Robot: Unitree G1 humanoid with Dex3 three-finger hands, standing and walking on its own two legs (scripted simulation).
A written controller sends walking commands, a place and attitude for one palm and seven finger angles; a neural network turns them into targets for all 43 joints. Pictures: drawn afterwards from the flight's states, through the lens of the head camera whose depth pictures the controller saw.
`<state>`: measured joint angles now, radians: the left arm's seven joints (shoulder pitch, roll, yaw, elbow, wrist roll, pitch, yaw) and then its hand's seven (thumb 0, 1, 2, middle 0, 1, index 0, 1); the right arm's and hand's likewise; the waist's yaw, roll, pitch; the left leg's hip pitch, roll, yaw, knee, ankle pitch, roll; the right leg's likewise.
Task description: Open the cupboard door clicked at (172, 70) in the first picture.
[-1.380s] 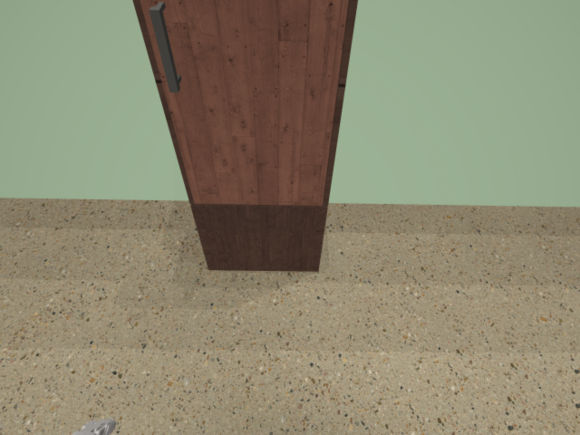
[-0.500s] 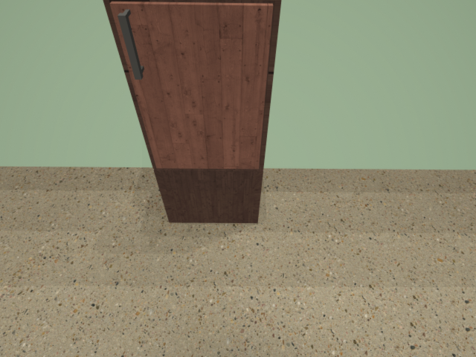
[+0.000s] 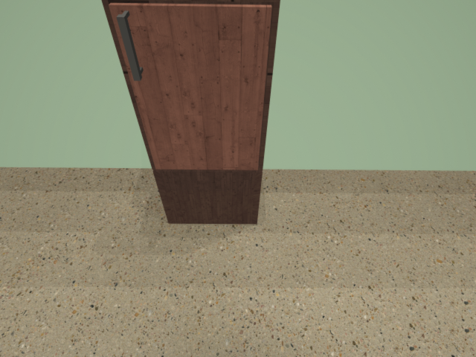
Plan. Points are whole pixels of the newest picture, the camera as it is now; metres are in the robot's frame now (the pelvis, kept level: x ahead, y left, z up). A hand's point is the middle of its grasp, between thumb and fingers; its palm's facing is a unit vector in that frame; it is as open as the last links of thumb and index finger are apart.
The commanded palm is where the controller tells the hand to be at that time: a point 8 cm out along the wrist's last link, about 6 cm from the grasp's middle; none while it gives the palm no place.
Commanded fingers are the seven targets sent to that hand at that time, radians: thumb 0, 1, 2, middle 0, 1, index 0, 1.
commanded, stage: look at it before walking up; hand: left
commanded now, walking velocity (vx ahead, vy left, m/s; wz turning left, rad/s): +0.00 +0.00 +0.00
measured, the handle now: (132, 46) +0.82 +0.34 +0.14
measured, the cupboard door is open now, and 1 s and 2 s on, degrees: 0 0 0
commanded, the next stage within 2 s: take the last steps up to it in 0.06 s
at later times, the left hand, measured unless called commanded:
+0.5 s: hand out of the picture +0.01 +0.24 -0.19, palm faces +0.09 -0.98 -0.20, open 7.4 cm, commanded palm none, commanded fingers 0.00 0.90 0.90 -0.20 -0.30 -0.20 -0.30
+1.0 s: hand (127, 296) +0.28 +0.27 -0.18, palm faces +0.03 -0.98 -0.17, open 7.3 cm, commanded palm none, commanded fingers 0.00 0.90 0.90 -0.20 -0.30 -0.20 -0.30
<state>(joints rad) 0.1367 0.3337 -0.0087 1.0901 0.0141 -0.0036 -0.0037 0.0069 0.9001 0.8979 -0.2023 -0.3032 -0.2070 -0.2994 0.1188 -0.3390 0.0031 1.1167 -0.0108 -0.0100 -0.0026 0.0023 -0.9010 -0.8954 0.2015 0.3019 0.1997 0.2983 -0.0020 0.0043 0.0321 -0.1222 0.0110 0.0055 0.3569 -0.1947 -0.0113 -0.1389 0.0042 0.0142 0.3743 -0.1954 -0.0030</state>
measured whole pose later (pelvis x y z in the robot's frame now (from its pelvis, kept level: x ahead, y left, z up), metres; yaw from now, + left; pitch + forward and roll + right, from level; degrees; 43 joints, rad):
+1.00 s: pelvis +0.19 +0.09 -0.01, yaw +3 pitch -1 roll +0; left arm 0.14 0.15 0.05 1.04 0.03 0.00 0.00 0.01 0.92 0.90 -0.20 -0.30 -0.20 -0.30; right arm 0.51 -0.05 -0.01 1.20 -0.02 -0.07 -0.04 0.00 -0.90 -0.90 0.20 0.30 0.20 0.30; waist -0.06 0.00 0.07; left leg 0.10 -0.06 0.12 0.29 -0.37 0.07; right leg -0.52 -0.07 -0.11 0.75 -0.21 -0.01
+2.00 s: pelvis +0.25 +0.09 -0.01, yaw +3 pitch -2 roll +0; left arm 0.28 0.14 0.01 1.09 0.02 0.01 0.02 0.01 0.91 0.90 -0.20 -0.30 -0.20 -0.30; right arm 0.29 -0.19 -0.04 1.12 -0.02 0.04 -0.02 0.00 -0.91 -0.90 0.20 0.30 0.20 0.30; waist -0.03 0.04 0.01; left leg -0.29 0.07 0.05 0.45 -0.17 -0.02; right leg -0.12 -0.01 -0.03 0.46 -0.30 0.00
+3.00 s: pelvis +0.28 +0.09 -0.01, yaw +3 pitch -1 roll -1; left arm 0.31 0.13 0.00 1.09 0.02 -0.04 0.06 0.00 0.90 0.90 -0.20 -0.30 -0.20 -0.30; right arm 0.22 -0.18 -0.02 1.06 -0.02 -0.01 -0.02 0.00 -0.92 -0.90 0.20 0.30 0.20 0.30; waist -0.01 0.02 0.06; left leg -0.29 0.07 0.04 0.53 -0.22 -0.02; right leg -0.09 0.00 -0.04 0.46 -0.35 0.01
